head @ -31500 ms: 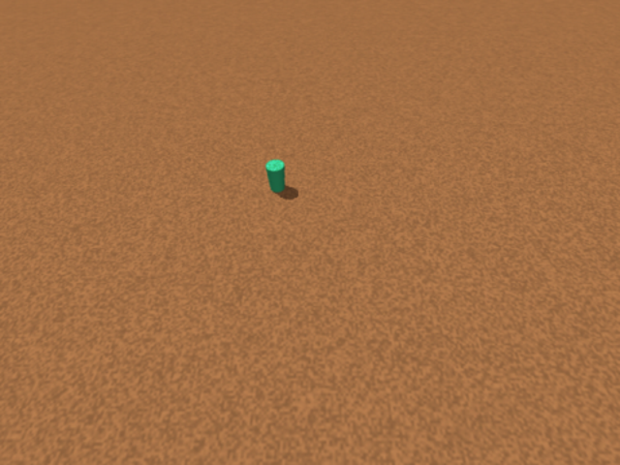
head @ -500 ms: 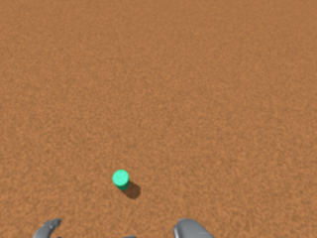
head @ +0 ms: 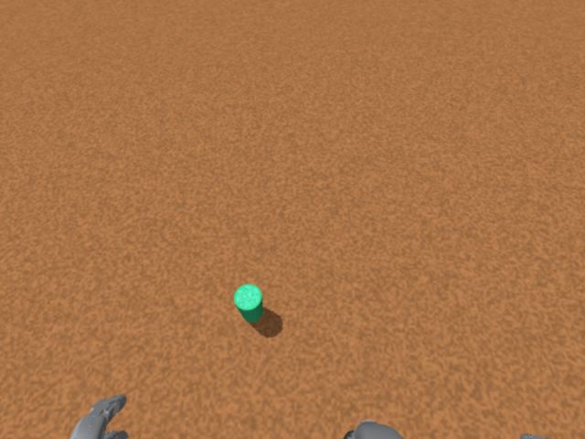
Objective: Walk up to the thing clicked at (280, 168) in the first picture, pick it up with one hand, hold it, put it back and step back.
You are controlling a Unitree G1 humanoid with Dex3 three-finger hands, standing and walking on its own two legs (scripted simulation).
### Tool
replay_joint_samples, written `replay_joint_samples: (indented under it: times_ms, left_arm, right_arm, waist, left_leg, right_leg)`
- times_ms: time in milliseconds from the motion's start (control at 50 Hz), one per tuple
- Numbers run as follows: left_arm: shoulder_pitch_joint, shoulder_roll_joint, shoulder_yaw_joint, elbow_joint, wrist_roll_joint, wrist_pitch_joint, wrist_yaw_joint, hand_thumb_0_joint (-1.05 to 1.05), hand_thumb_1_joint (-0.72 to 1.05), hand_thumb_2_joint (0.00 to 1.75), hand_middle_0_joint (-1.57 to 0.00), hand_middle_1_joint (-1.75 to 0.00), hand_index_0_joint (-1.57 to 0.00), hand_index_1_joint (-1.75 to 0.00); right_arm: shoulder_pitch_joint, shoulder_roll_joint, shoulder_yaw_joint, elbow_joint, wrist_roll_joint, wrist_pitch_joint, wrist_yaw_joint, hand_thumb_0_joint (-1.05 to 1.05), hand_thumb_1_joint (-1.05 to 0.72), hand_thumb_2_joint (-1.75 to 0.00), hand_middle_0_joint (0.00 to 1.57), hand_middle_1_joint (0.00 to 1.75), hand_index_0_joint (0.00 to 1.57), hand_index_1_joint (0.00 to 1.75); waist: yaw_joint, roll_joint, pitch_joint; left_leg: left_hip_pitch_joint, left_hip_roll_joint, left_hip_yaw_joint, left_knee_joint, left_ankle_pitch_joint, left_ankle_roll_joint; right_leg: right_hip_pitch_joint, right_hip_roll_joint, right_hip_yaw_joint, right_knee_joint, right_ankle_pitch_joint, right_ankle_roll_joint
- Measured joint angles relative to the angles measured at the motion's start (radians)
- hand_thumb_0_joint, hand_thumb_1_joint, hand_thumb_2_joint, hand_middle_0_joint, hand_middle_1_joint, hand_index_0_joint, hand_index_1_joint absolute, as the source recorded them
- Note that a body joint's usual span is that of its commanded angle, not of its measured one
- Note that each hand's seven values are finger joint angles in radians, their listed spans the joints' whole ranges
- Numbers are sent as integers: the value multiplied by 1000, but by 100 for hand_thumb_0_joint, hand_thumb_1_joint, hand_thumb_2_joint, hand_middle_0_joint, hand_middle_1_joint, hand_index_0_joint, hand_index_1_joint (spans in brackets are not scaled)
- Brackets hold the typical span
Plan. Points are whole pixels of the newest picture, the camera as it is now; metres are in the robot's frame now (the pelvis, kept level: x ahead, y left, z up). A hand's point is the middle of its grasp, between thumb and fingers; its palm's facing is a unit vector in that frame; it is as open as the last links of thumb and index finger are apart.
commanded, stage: step back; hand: left
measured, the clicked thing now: (250, 305) +0.57 +0.18 -0.69
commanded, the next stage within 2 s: none
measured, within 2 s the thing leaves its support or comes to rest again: neither
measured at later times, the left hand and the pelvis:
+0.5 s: hand out of the picture -0.06 +0.24 -0.15, palm faces -0.09 -0.92 -0.39, open 7.4 cm; pelvis -0.16 -0.03 -0.01, yaw -5 degrees
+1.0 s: hand out of the picture -0.19 +0.23 -0.14, palm faces +0.00 -0.94 -0.35, open 7.4 cm; pelvis -0.32 -0.03 +0.01, yaw +0 degrees
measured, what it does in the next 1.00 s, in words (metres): walks backwards: left foot, then right foot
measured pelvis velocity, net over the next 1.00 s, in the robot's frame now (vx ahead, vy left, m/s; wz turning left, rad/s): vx -0.32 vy -0.03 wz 0.00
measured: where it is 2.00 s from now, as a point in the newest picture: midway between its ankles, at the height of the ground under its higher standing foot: outside the picture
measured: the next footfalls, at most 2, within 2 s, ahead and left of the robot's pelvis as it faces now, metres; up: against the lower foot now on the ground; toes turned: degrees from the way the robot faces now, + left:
left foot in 0.02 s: +0.01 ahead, +0.11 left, +0.00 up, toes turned -2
right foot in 0.46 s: -0.15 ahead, -0.16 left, +0.00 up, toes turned -3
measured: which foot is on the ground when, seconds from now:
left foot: up 0.00-0.00, down 0.02-0.50, up 0.52-0.78, down 0.80-1.00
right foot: down 0.00-0.04, up 0.06-0.44, down 0.46-0.82, up 0.84-1.00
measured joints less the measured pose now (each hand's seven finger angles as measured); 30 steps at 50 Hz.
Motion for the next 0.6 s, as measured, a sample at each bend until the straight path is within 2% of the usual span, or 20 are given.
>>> replay_joint_samples:
  times_ms: [20,40,60,100,120,180,240,300,360,420,460,480,500,540,600]
  left_arm:
    - [-6,9,-1,-7,-3,4,-2,0,90,90,-20,-30,-21,-30]
    - [-16,22,2,-7,-6,8,-3,0,90,90,-20,-30,-21,-30]
    - [-19,27,5,0,-10,13,-1,0,90,90,-20,-30,-21,-30]
    - [-16,27,10,24,-8,26,4,0,90,90,-20,-30,-21,-30]
    - [-12,30,13,33,-10,30,6,0,90,90,-20,-30,-21,-30]
    - [8,37,20,43,-18,29,7,0,91,90,-20,-30,-21,-30]
    - [38,41,28,45,-15,24,6,0,91,90,-20,-30,-21,-30]
    - [63,45,32,52,-11,28,4,0,91,90,-20,-30,-21,-30]
    - [75,50,34,62,-10,31,-2,0,91,90,-20,-30,-20,-30]
    - [79,47,32,71,-10,26,-13,0,91,90,-20,-30,-20,-30]
    - [89,43,32,76,-9,14,-21,0,91,90,-20,-30,-20,-30]
    - [88,30,34,85,-3,9,-23,0,91,90,-20,-30,-20,-30]
    - [89,16,32,89,3,7,-26,0,91,90,-20,-30,-20,-30]
    - [105,7,21,82,11,10,-34,0,91,90,-20,-30,-21,-30]
    - [113,-11,11,78,11,13,-26,0,90,90,-20,-30,-21,-30]
  right_arm:
    - [4,2,-3,0,-5,-6,2,1,-90,-90,20,30,20,30]
    - [-1,17,-6,6,-13,-10,3,1,-90,-90,20,30,20,30]
    - [-2,27,-4,7,-20,-10,9,1,-90,-90,20,30,20,30]
    - [2,36,3,4,-25,-15,20,1,-90,-90,20,30,20,30]
    - [5,44,7,4,-27,-18,19,1,-90,-90,20,30,20,30]
    - [9,56,12,-1,-27,-20,11,1,-90,-90,21,30,20,30]
    - [-3,59,7,-21,-24,-21,4,1,-90,-90,21,30,20,30]
    - [-24,57,3,-49,-20,-27,-2,1,-90,-90,21,30,20,30]
    - [-45,51,3,-77,-21,-30,-1,1,-90,-90,21,30,20,30]
    - [-61,36,2,-95,-24,-22,4,1,-90,-90,21,30,20,30]
    - [-68,21,1,-98,-23,-11,6,1,-90,-90,21,30,20,30]
    - [-74,8,-3,-94,-20,-5,6,1,-90,-90,21,30,20,30]
    - [-75,-1,-10,-87,-16,2,3,1,-90,-90,21,30,20,30]
    - [-57,1,-18,-62,-11,16,-9,1,-90,-90,20,30,20,30]
    - [-15,-9,-17,-38,2,15,-12,1,-90,-90,20,30,20,30]
  waist:
    - [-4,-8,3]
    - [2,-42,18]
    - [10,-59,25]
    - [-4,-48,20]
    - [-9,-47,16]
    - [-1,-53,2]
    - [7,-55,1]
    - [11,-51,9]
    - [14,-46,18]
    - [18,-31,18]
    - [23,-17,6]
    - [19,13,7]
    - [7,40,9]
    - [18,28,-11]
    - [26,18,-33]
  left_leg:
    - [32,7,12,-91,61,10]
    - [41,-12,29,-110,82,26]
    - [37,-16,41,-105,86,37]
    - [20,5,29,-101,100,47]
    - [18,14,23,-116,116,47]
    - [10,33,27,-164,166,46]
    - [-8,47,39,-180,198,44]
    - [-37,65,52,-174,221,42]
    - [-74,83,67,-154,242,33]
    - [-120,104,77,-126,261,15]
    - [-160,118,80,-95,270,-1]
    - [-181,135,63,-72,271,-6]
    - [-200,127,22,-41,214,-2]
    - [-245,47,-36,108,36,-3]
    - [-270,-48,-75,326,10,-4]
  right_leg:
    - [-19,-7,-5,25,-4,7]
    - [-32,-24,11,50,-7,6]
    - [-45,-13,38,81,-74,-1]
    - [-81,64,95,233,-238,-11]
    - [-98,99,121,321,-266,-17]
    - [-123,153,158,517,-264,-22]
    - [-98,154,168,591,-258,2]
    - [-46,130,161,539,-273,21]
    - [7,96,139,427,-285,26]
    - [72,57,88,253,-261,11]
    - [137,37,57,73,-190,-7]
    - [148,53,39,40,-181,-4]
    - [143,64,18,46,-172,-4]
    - [111,42,23,71,-161,-14]
    - [94,11,28,37,-115,-15]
